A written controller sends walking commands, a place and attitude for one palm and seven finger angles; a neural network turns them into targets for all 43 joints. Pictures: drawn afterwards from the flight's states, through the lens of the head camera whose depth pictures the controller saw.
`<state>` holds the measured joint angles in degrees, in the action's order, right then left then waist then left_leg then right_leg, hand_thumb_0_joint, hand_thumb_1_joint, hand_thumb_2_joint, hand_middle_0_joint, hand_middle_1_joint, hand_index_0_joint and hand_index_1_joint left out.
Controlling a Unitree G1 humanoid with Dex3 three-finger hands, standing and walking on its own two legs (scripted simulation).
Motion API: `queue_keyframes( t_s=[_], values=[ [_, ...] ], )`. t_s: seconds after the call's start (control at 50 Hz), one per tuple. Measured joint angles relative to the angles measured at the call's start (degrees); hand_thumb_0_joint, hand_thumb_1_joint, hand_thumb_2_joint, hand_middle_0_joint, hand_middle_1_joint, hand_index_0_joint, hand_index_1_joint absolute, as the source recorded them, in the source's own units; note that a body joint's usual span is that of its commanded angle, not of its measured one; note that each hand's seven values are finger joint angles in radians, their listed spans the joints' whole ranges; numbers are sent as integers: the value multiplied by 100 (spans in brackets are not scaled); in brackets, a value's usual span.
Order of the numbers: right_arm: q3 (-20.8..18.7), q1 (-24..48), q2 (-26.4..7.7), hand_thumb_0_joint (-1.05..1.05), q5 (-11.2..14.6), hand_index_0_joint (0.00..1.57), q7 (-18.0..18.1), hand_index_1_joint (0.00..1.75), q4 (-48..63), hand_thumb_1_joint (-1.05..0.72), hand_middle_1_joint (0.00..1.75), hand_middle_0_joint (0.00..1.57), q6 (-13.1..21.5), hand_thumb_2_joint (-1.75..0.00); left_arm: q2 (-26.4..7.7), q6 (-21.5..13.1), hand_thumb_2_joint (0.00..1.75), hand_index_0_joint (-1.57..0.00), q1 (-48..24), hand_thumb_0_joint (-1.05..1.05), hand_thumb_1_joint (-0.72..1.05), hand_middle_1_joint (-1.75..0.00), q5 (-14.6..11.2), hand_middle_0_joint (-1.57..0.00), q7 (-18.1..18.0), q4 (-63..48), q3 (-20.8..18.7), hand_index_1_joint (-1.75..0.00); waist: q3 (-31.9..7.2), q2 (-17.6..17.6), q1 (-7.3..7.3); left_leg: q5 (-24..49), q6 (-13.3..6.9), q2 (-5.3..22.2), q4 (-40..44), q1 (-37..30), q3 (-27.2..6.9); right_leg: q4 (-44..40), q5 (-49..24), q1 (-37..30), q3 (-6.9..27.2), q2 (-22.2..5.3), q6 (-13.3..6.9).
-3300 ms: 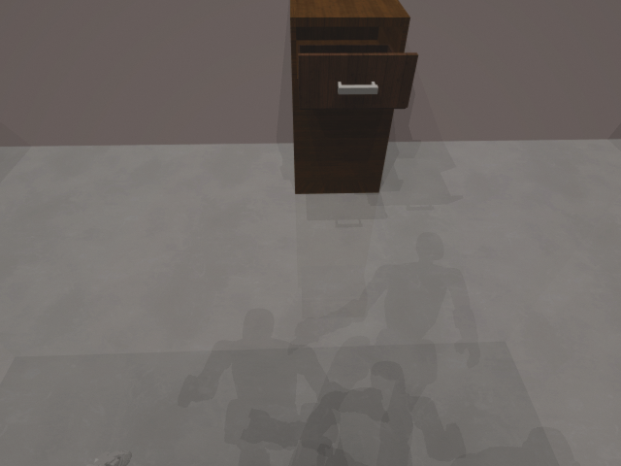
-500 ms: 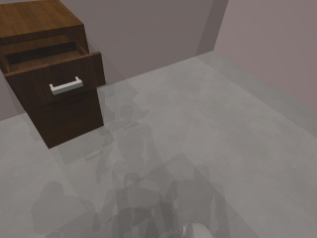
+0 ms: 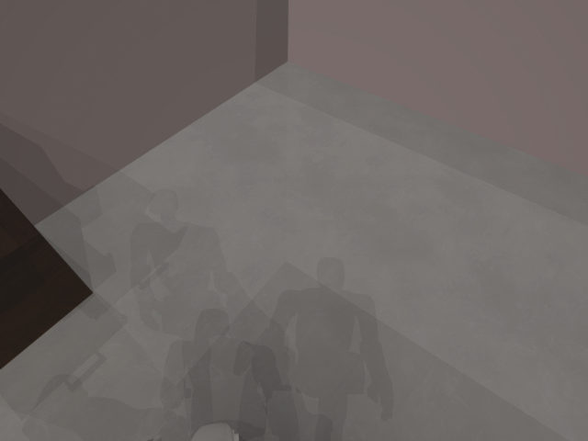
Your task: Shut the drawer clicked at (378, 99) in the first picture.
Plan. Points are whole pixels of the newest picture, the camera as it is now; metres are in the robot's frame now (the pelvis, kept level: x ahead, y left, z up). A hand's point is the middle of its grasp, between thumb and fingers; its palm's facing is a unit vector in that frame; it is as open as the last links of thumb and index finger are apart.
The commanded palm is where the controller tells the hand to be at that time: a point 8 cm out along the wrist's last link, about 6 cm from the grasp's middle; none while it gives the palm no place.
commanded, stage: walk to a spot facing it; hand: left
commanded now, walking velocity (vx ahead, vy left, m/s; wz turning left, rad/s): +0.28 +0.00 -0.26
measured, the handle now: out of the picture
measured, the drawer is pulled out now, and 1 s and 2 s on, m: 0.26 0.26 0.26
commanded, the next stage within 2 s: turn to face it in 0.08 s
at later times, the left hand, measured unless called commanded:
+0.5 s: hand (142, 429) +0.16 +0.24 -0.17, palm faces +0.08 -0.99 -0.14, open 7.4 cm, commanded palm none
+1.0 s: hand (150, 386) +0.21 +0.23 -0.12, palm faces +0.30 -0.90 -0.30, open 7.4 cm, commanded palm none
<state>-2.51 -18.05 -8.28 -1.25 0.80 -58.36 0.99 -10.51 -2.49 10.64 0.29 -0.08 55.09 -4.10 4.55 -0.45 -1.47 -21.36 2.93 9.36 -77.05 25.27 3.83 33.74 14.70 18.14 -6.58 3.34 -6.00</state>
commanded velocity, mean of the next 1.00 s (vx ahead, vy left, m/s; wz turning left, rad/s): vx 0.03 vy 0.00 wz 0.47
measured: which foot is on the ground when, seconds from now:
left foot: up 0.00-0.30, down 0.32-0.88, up 0.90-1.00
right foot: down 0.00-0.34, up 0.36-0.86, down 0.88-1.00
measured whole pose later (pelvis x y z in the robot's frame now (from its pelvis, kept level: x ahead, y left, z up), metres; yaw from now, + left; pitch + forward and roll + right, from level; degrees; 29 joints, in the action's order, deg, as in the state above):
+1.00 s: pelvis +0.16 +0.01 +0.02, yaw +18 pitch +0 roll +2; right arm -5.8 -15.9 -14.1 -1.6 -0.4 -55.5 -4.0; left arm -10.2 1.2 9.5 0.6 -1.9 51.1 -2.6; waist 1.3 3.1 -2.7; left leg -22.9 2.8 -3.7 -57.8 30.1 -2.1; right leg 28.4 17.6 11.2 -4.3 -2.4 -1.4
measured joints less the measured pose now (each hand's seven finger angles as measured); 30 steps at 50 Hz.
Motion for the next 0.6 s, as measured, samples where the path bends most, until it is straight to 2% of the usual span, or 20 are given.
queue_keyframes(
  t_s=[0.06, 0.12, 0.2, 0.28, 0.32, 0.34, 0.38, 0.42, 0.46, 0.6],
  values=[
    [-51, 552, -145, 1, -33, 20, 3, 30, 371, -91, 30, 20, 50, -90, -88, -10, 90, -20, 258, -1, 93, -30, 72, -21, -25, 157, 2, -30, -142, 87, 23, 301, 57, 51, 720, 640, -154, -434, -81, -304, 181, 36, 6],
    [-64, 944, -250, 1, -46, 19, -33, 30, 592, -92, 30, 20, 69, -90, -119, -17, 90, -20, 461, -1, 92, -30, 88, -20, -7, 245, 12, -30, -245, 164, 115, 667, 111, 46, 1507, 918, -177, -685, -55, -540, 317, 37, 72],
    [-22, 1253, -301, 1, -46, 19, -92, 30, 663, -92, 30, 20, 45, -90, -115, -46, 90, -20, 692, -1, 92, -30, 87, -20, -4, 255, 40, -30, -289, 169, 331, 856, 124, -90, 2581, 792, -103, -818, 105, -811, 459, 26, 177],
    [57, 1355, -265, 1, -17, 19, -120, 30, 564, -91, 30, 20, 63, -90, -66, -42, 90, -20, 878, 0, 91, -30, 83, -20, -52, 345, 107, -30, -271, 125, 468, 861, 10, -365, 3624, 238, 46, -799, 395, -1123, 487, -2, 326],
    [118, 1286, -223, 1, -12, 19, -113, 30, 484, -91, 30, 20, 119, -90, -43, -19, 90, -20, 985, 0, 91, -30, 58, -20, -82, 426, 144, -30, -291, 82, 465, 1302, -114, -546, 4309, -247, 135, -554, 680, -1229, 444, -42, 429],
    [142, 1250, -169, 1, -28, 20, -101, 30, 431, -91, 30, 20, 160, -90, -55, 9, 90, -20, 993, 0, 91, -30, 35, -20, -99, 484, 153, -30, -284, -12, 445, 1175, -373, -642, 4366, -362, 164, -177, 849, -1139, 425, -124, 481],
    [219, 1166, -60, 1, -23, 20, -87, 30, 348, -91, 30, 20, 169, -90, -65, 85, 90, -20, 919, 0, 91, -30, -1, -20, -141, 579, 185, -30, -207, -195, 465, 871, -624, -770, 4220, -477, 240, 1123, 1423, -722, 460, -264, 613],
    [278, 1019, 18, 1, -9, 20, -51, 30, 266, -91, 30, 20, 122, -90, -34, 166, 90, -20, 825, 0, 91, -30, 19, -20, -162, 624, 207, -30, -184, -244, 438, 800, -678, -834, 4334, -655, 246, 2068, 1620, -314, 462, -348, 731],
    [253, 853, 59, 0, 22, 20, 0, 30, 214, -92, 30, 20, 65, -90, 10, 251, 90, -20, 659, 0, 91, -30, 36, -20, -136, 597, 199, -30, -159, -220, 369, 899, -683, -902, 4559, -783, 167, 2520, 1500, 49, 443, -467, 821],
    [47, 455, -201, -1, 15, 20, 12, 30, 123, -94, 30, 21, -150, -90, 34, 417, 90, -20, 94, 0, 91, -30, 73, -20, -94, 205, 54, -30, -155, -140, 152, 1243, -762, -1138, 5104, -840, -198, 2630, 693, 835, 682, -743, 1003]
  ],
)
